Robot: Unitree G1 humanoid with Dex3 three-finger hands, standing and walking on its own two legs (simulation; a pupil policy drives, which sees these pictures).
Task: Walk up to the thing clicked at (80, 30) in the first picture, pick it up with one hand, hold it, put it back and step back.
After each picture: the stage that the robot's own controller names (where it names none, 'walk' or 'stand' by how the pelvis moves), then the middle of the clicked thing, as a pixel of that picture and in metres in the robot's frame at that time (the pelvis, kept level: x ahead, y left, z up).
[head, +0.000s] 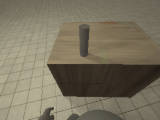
stand; (83, 42) +0.55 +0.10 +0.14
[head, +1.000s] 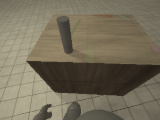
rise first; (66, 37) +0.50 +0.23 +0.17
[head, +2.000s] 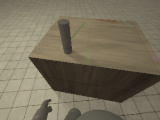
stand; (66, 39) +0.52 +0.23 +0.15
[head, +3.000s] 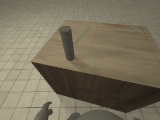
stand; (68, 45) +0.47 +0.21 +0.15
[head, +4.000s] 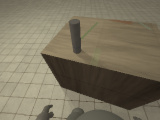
stand; (76, 38) +0.55 +0.16 +0.15
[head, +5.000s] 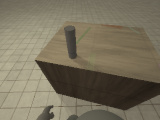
stand; (71, 44) +0.51 +0.19 +0.14
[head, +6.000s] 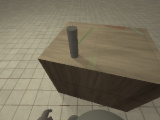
stand; (73, 44) +0.53 +0.18 +0.14
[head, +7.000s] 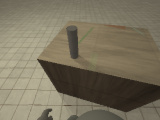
stand; (73, 44) +0.52 +0.18 +0.14
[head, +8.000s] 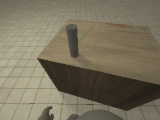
rise first; (73, 43) +0.52 +0.18 +0.14
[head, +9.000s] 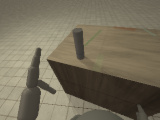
rise first; (79, 45) +0.52 +0.17 +0.14
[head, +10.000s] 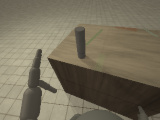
go down; (80, 44) +0.53 +0.16 +0.15
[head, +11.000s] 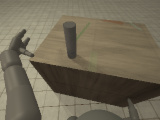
go down; (71, 42) +0.49 +0.15 +0.16
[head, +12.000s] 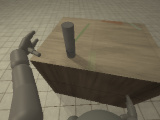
close in; (69, 42) +0.50 +0.16 +0.16
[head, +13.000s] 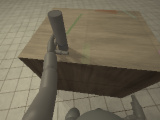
close; (60, 34) +0.52 +0.18 +0.19
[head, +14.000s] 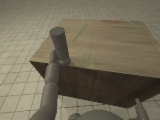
lift; (62, 50) +0.40 +0.19 +0.19
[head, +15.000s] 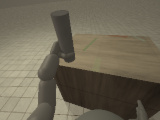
lift; (65, 40) +0.32 +0.16 +0.35
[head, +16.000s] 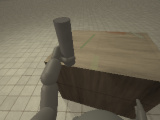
hold; (66, 45) +0.33 +0.16 +0.30
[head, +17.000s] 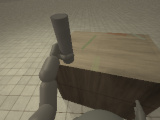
hold; (64, 42) +0.33 +0.17 +0.32
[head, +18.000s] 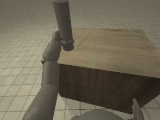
crouch; (65, 29) +0.43 +0.17 +0.34
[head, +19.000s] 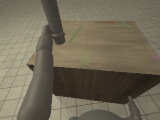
lower; (54, 22) +0.51 +0.19 +0.31
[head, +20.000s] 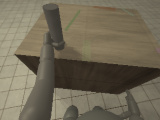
lower; (56, 31) +0.52 +0.20 +0.19
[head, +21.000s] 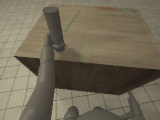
lower; (56, 33) +0.51 +0.19 +0.19
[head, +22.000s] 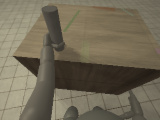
lower; (55, 32) +0.52 +0.20 +0.19
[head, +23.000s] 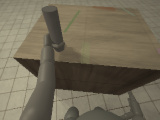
lower; (55, 32) +0.52 +0.19 +0.19
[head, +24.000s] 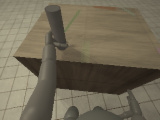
open; (58, 31) +0.52 +0.18 +0.19
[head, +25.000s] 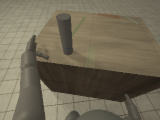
sink last; (66, 37) +0.50 +0.16 +0.18
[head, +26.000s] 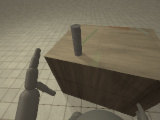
sink last; (77, 41) +0.55 +0.19 +0.17
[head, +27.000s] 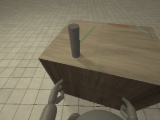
stand; (75, 43) +0.51 +0.17 +0.15
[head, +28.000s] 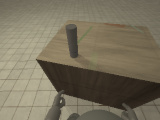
stand; (72, 43) +0.51 +0.18 +0.15
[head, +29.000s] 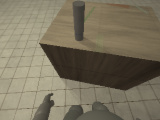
walk; (78, 24) +0.62 +0.12 +0.16
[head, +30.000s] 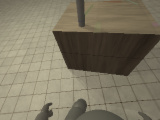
walk; (80, 12) +0.87 +0.18 +0.16
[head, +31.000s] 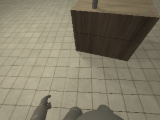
walk; out of the picture +1.28 +0.07 +0.17
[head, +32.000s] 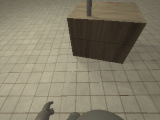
stand; (89, 5) +1.29 +0.12 +0.15
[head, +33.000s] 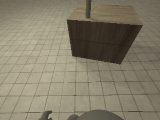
stand; (88, 8) +1.32 +0.13 +0.14
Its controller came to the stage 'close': yes
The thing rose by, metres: 0.20
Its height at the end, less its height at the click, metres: +0.00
